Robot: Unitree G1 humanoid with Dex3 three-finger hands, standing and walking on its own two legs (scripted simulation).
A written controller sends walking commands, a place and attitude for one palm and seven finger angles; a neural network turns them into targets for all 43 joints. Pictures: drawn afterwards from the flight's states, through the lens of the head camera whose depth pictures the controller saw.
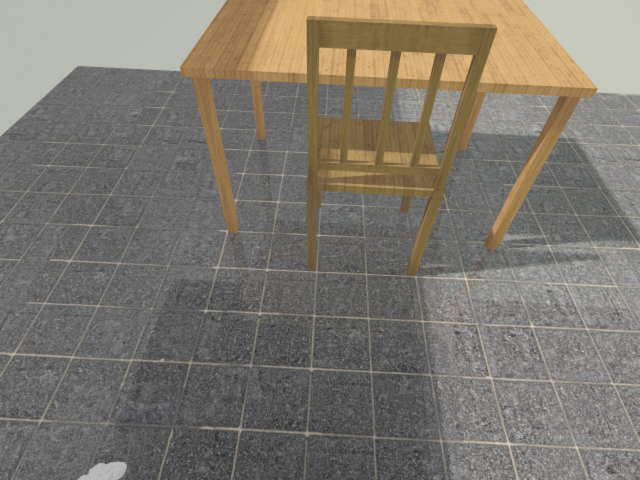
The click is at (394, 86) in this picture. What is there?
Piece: chair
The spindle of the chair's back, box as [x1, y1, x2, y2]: [375, 51, 400, 165]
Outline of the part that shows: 398,51 391,51 375,156 375,164 381,165 400,56 400,52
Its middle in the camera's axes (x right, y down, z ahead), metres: +0.17 -0.34 +1.04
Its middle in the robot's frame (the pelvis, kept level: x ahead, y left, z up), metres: +1.01 -0.13 -0.07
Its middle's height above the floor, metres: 0.70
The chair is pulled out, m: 0.00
